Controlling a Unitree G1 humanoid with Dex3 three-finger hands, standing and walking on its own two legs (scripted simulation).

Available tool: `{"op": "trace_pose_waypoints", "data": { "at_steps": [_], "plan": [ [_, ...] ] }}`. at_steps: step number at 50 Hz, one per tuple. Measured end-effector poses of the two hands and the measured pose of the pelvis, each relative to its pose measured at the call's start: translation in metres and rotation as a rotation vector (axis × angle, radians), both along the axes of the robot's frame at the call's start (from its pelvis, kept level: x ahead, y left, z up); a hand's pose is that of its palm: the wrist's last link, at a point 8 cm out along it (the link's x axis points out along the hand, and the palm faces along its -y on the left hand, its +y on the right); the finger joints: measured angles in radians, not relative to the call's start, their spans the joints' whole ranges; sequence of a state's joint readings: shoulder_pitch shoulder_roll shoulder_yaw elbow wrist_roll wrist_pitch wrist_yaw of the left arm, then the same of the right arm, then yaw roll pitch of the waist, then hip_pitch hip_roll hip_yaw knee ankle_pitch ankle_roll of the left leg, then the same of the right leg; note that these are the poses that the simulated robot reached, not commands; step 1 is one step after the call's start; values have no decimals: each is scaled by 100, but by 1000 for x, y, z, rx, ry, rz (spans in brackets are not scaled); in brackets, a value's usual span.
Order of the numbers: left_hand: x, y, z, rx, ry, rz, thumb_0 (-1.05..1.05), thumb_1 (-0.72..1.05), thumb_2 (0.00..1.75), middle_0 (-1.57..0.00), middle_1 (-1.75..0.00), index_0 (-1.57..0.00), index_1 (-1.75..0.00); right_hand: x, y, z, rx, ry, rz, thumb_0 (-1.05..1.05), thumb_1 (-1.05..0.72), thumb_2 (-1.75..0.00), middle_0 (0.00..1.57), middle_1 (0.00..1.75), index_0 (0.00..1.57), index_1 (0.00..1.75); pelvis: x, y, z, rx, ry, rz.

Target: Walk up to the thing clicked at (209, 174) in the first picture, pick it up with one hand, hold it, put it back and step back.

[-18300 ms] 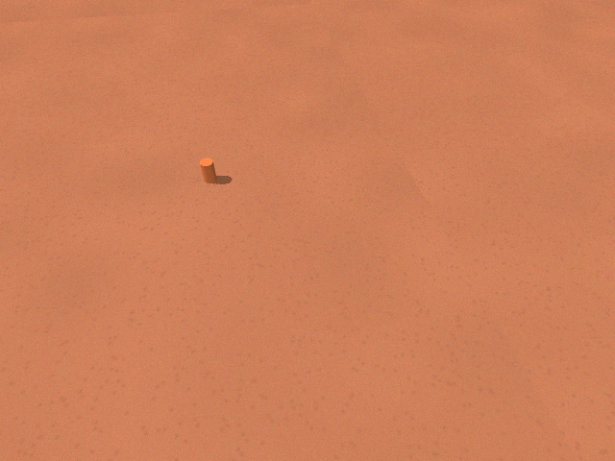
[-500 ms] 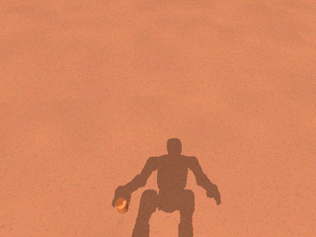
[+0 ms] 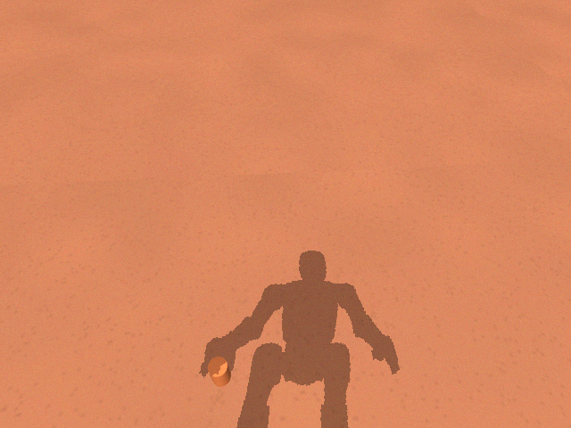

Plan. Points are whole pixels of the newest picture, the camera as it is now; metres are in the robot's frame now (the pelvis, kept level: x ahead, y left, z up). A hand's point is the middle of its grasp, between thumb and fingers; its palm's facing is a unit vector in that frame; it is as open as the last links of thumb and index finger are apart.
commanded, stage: stand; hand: left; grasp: from above
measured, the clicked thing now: (219, 372) +0.41 +0.21 -0.73
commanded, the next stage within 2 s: rise first in 0.60 s
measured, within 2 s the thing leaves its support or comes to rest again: neither
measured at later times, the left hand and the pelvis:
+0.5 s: hand out of the picture +0.07 +0.26 -0.16, palm faces -0.02 -0.94 -0.35, open 7.4 cm; pelvis +0.00 +0.00 +0.00, yaw +0 degrees
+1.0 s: hand out of the picture +0.16 +0.25 -0.17, palm faces -0.04 -0.93 -0.37, open 9.8 cm; pelvis -0.01 +0.00 -0.02, yaw -1 degrees
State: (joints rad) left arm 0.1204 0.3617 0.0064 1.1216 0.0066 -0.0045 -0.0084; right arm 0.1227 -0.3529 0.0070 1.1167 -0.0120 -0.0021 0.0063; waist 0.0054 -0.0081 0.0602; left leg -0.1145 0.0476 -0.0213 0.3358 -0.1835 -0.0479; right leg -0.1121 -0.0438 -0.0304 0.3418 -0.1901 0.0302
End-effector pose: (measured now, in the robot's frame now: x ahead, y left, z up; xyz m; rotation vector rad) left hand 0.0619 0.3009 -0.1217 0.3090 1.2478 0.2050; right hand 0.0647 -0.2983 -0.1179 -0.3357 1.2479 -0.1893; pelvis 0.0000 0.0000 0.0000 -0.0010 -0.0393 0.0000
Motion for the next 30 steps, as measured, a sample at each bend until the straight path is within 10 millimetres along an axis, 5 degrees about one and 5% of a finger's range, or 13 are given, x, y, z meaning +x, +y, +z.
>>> {"op": "trace_pose_waypoints", "data": {
  "at_steps": [30],
  "plan": [
    [3, -2, 1, 4, -4, -4, 1, 90, 90, -21, -30, -20, -30, 3, 0, -2, 6, -5, -4, 0, -91, -89, 20, 30, 21, 30, 2, -1, 0, 2, 1, -1]
  ]
}}
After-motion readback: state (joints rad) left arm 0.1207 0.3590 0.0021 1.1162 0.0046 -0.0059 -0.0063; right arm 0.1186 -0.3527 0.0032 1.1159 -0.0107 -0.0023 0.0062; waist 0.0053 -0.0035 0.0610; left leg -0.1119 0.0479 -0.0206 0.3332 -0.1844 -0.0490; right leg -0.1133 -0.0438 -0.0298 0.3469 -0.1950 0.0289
